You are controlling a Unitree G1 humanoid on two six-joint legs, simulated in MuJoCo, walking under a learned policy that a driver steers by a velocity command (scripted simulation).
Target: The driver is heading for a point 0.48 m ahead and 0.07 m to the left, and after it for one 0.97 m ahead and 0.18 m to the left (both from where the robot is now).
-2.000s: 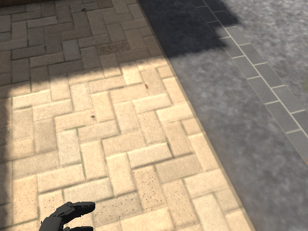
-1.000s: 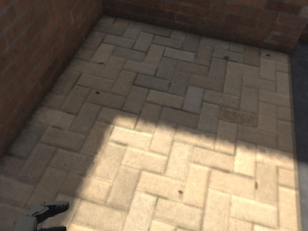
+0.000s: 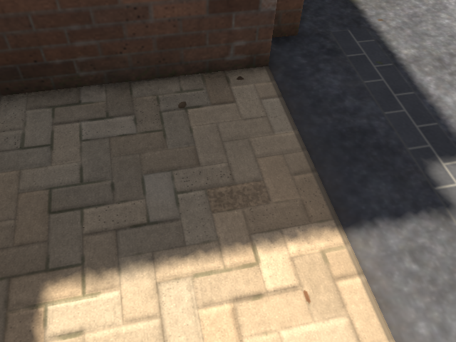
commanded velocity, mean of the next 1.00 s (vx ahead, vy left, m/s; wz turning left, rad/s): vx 0.20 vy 0.00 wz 0.27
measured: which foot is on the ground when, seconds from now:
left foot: down 0.00-0.12, up 0.14-0.54, down 0.56-0.98, up 1.00-1.00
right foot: up 0.00-0.10, down 0.12-0.56, up 0.58-0.96, down 0.98-1.00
